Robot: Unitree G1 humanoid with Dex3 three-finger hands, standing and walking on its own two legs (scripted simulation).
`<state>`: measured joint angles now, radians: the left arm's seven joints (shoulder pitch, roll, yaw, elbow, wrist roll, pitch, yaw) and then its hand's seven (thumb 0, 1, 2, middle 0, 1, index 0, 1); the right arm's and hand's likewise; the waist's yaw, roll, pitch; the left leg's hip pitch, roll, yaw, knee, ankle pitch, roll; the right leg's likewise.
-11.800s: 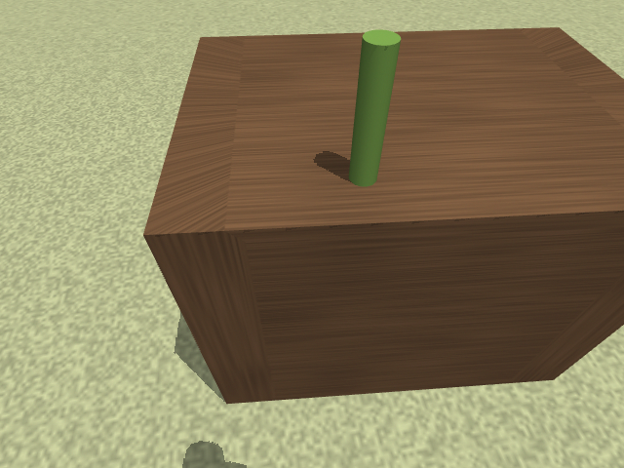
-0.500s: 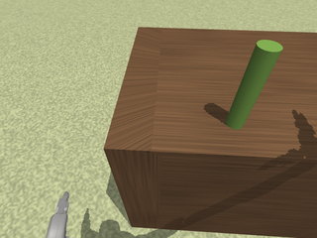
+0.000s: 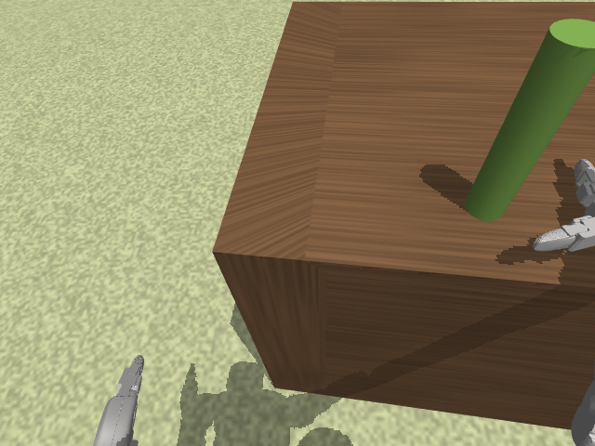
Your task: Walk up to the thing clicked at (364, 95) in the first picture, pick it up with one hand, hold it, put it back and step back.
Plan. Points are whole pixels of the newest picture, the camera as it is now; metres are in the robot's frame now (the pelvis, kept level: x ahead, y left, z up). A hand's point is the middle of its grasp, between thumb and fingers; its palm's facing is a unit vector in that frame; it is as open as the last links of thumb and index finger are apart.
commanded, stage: close in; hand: right
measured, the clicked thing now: (521, 140) +0.45 -0.20 +0.17
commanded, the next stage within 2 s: rest palm in 0.40 s
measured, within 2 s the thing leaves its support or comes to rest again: leaves its support in 1.66 s
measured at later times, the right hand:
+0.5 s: hand (515, 186) +0.44 -0.21 +0.11, palm faces +0.17 +0.98 +0.02, open 17.6 cm
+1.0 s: hand (494, 173) +0.46 -0.19 +0.11, palm faces +0.17 +0.98 +0.01, open 14.8 cm
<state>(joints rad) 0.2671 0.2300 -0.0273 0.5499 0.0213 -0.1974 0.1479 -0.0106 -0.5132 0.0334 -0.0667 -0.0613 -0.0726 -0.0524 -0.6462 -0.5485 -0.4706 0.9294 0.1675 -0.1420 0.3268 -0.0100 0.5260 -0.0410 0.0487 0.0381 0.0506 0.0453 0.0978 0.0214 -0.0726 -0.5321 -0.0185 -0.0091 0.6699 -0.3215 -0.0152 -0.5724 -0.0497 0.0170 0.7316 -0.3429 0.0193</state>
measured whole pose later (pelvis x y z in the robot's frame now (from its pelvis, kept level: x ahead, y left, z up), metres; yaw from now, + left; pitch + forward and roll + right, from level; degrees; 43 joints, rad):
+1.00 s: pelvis -0.01 +0.00 -0.01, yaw +0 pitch +10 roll +1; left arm 0.31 0.22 0.05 0.36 0.00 -0.10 0.05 -0.01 -0.54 0.06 -0.06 -0.05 -0.06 -0.05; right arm -0.74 -0.37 -0.35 0.87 0.10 -0.17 0.04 -0.01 0.53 -0.14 0.54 0.33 0.55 0.34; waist 0.11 0.01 -0.08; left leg -0.60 -0.01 -0.02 0.76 -0.34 -0.02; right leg -0.62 -0.04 0.01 0.79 -0.35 0.02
